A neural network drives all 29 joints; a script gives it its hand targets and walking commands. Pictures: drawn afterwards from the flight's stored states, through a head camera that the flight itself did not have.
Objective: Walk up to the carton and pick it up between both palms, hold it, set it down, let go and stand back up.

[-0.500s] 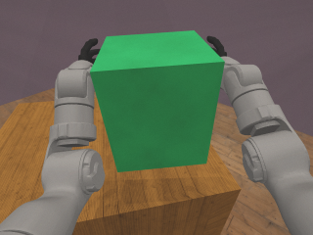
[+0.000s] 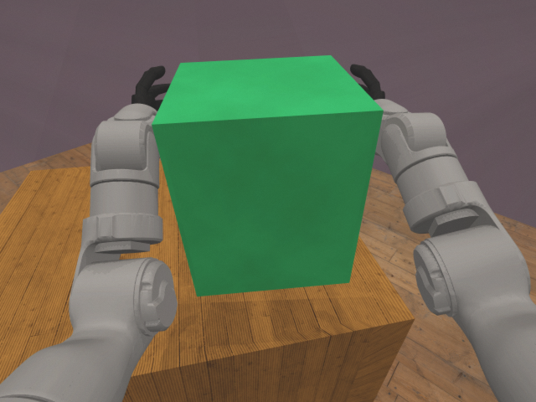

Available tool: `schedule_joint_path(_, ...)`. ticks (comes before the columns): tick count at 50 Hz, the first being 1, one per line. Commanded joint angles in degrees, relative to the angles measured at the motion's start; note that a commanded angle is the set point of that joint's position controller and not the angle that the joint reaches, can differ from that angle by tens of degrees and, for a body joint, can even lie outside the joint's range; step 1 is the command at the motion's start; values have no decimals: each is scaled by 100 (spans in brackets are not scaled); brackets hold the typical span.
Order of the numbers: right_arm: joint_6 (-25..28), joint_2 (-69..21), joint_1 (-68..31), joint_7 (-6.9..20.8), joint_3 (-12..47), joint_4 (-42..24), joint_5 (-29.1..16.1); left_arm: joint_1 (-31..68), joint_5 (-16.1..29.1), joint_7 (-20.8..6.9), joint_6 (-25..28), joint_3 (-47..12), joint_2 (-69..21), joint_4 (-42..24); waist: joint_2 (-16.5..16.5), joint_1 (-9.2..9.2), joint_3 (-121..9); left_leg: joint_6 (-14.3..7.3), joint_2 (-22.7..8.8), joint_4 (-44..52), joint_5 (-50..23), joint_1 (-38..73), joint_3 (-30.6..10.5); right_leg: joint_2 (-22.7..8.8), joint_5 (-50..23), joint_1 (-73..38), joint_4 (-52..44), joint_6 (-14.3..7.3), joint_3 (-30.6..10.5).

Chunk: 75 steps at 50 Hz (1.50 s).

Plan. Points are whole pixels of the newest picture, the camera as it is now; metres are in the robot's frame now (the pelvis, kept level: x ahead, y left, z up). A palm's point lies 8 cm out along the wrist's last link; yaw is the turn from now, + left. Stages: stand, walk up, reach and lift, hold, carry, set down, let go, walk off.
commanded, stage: hold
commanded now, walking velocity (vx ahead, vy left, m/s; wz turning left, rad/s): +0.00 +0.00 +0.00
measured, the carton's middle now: (265, 173) +0.34 +0.00 +0.24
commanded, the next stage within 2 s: none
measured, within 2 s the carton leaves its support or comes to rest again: neither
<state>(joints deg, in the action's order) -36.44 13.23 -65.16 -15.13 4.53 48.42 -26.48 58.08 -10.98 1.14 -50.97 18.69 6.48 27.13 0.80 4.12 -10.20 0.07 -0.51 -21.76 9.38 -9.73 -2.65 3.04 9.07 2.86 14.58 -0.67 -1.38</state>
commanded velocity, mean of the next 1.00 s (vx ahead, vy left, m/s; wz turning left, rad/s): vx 0.00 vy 0.00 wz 0.00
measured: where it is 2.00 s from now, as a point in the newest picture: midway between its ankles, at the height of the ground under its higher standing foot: outside the picture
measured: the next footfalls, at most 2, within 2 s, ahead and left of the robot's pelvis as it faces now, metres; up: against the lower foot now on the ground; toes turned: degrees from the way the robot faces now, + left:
none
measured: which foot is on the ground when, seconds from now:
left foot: down 0.00-1.00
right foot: down 0.00-1.00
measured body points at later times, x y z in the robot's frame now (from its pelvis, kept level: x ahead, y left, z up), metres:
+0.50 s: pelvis +0.00 +0.01 +0.00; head -0.09 +0.03 +0.44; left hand +0.39 +0.16 +0.31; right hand +0.39 -0.14 +0.32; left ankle +0.03 +0.11 -0.75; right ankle -0.01 -0.11 -0.75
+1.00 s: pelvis +0.00 +0.00 +0.00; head -0.10 +0.01 +0.44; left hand +0.39 +0.15 +0.32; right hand +0.38 -0.16 +0.32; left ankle +0.03 +0.11 -0.75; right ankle -0.01 -0.11 -0.75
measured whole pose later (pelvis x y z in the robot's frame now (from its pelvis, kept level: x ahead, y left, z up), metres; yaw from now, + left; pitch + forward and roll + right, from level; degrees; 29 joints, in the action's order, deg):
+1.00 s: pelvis +0.00 +0.00 +0.00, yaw -1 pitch -3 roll -1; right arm -37.0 13.8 -66.2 -14.4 2.7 50.7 -26.1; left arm 59.0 -11.7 3.0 -50.2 20.4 4.4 28.9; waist 0.2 3.5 -12.1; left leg 0.4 -0.9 -21.8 9.8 -9.3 -2.7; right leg 3.6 9.5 2.9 15.1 -1.1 -2.3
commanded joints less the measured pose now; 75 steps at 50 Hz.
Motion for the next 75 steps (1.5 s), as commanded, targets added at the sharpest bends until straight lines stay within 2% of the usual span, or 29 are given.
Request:
schedule_joint_path(1, -8, -3836, -4552, 578, 761, -1890, -859, 4249, 1057, -738, 447, -2085, -3546, -713, -373, 200, -1736, 256, 148, 68, -1178, 1092, -42, 77, -1153, 115, -133, 339, -89)
schedule_joint_path(6, -1, -3807, -4670, 660, 666, -1836, -750, 4332, 1100, -696, 475, -2112, -3633, -642, -449, 152, -1708, 235, 92, 197, -822, 839, -75, 85, -712, 129, -143, 250, -96)
schedule_joint_path(10, -18, -3841, -4711, 697, 804, -1824, -847, 4314, 1058, -628, 482, -1982, -3556, -636, -355, 26, -1818, 200, 103, 136, -1079, 923, -84, 118, -878, 101, -120, 258, -98)
schedule_joint_path(13, -46, -3893, -4648, 718, 889, -1728, -901, 4222, 970, -613, 466, -1819, -3432, -581, -165, -91, -1846, 135, 109, 150, -1139, 966, -61, 129, -905, 79, -115, 290, -91)
schedule_joint_path(17, -38, -3868, -4679, 742, 846, -1604, -909, 4240, 874, -619, 439, -1699, -3346, -452, -151, -159, -1686, 107, 102, 170, -1068, 943, -36, 122, -785, 173, -152, 279, -87)
schedule_joint_path(24, -59, -3721, -4575, 744, 572, -1343, -790, 4466, 1013, -648, 463, -1924, -3503, -478, -421, 112, -1594, 237, 65, 208, -841, 842, -64, 95, -683, 263, -167, 203, -129)
schedule_joint_path(27, -56, -3618, -4556, 732, 502, -1295, -747, 4328, 949, -697, 430, -1877, -3513, -304, -519, 133, -1471, 271, 71, 213, -836, 777, -74, 75, -749, 188, -163, 179, -147)
schedule_joint_path(30, -41, -3741, -4594, 701, 663, -1506, -850, 4364, 978, -710, 463, -1892, -3487, -542, -445, 90, -1795, 272, 110, 116, -1171, 912, -74, 89, -1073, -5, -100, 238, -131)
schedule_joint_path(37, -44, -3808, -4565, 643, 894, -1812, -985, 4163, 912, -703, 433, -1837, -3391, -628, -306, 7, -1824, 230, 166, 9, -1527, 1103, -58, 101, -1442, -73, -74, 337, -106)
schedule_joint_path(38, 91, -3821, -5048, 719, 953, -2339, -1157, 4346, 1199, -640, 483, -2192, -3789, -1153, -418, 51, -2477, 286, 66, -34, -1753, 1183, -102, 277, -1408, -141, 58, 253, -32)
schedule_joint_path(39, 53, -3782, -4923, 733, 900, -2164, -1121, 4459, 1178, -564, 475, -2137, -3701, -1035, -447, 12, -2252, 305, 72, -86, -1808, 1174, -81, 267, -1325, 12, -6, 238, -45)
schedule_joint_path(41, 15, -3768, -4699, 769, 849, -1848, -942, 4166, 970, -551, 431, -1847, -3538, -682, -169, -25, -1769, 196, 55, 33, -1479, 1105, -31, 241, -1089, 109, -99, 255, -38)
schedule_joint_path(44, 12, -3809, -4659, 772, 708, -1556, -801, 4161, 837, -630, 406, -1714, -3488, -437, -160, -86, -1487, 129, 67, 204, -924, 853, -34, 153, -685, 118, -170, 236, -112)
schedule_joint_path(52, -15, -3860, -4786, 676, 600, -1381, -805, 4308, 768, -716, 471, -1568, -3320, -118, -122, -44, -1521, 88, 187, 180, -723, 788, 5, 38, -992, 113, -166, 368, -163)
schedule_joint_path(65, 11, -3803, -4816, 627, 578, -1469, -827, 4322, 849, -788, 542, -1609, -3381, -120, -230, 50, -1628, 150, 183, 154, -902, 779, -28, 46, -1098, 36, -134, 329, -131)
schedule_joint_path(66, -105, -3822, -4586, 573, 580, -1041, -687, 4161, 593, -850, 485, -1162, -2937, 433, 29, -99, -943, 12, 247, 261, -547, 649, 40, -83, -907, 134, -282, 421, -207)
schedule_joint_path(67, -39, -3864, -4692, 570, 560, -1268, -663, 4295, 708, -891, 524, -1368, -3075, 146, -7, 2, -1332, 42, 202, 294, -543, 733, 1, -70, -1009, 180, -206, 430, -175)
schedule_joint_path(69, -23, -3868, -4784, 567, 612, -1375, -763, 4387, 801, -877, 527, -1568, -3184, -48, -232, 2, -1464, 106, 188, 206, -775, 781, -28, -43, -1063, 136, -173, 372, -173)
schedule_joint_path(71, 10, -4028, -4908, 563, 803, -1726, -901, 4402, 925, -829, 541, -1682, -3262, -255, -205, -48, -1808, 110, 209, 53, -1147, 948, -40, -19, -1359, 11, -133, 404, -168)
schedule_joint_path(72, 4, -3978, -4835, 556, 830, -1802, -958, 4379, 1000, -791, 549, -1808, -3358, -391, -254, 27, -1975, 171, 182, 12, -1325, 1075, -70, 31, -1485, 1, -94, 389, -150)
schedule_joint_path(73, 22, -3980, -4837, 552, 927, -1994, -1034, 4331, 1054, -752, 539, -1913, -3444, -567, -321, 16, -2141, 209, 182, -64, -1570, 1173, -74, 60, -1636, -36, -58, 384, -138)
schedule_joint_path(75, -4, -3900, -4765, 549, 895, -1995, -1030, 4310, 1080, -716, 516, -1940, -3479, -578, -321, 67, -2043, 232, 173, -49, -1483, 1160, -78, 79, -1398, 39, -101, 370, -118)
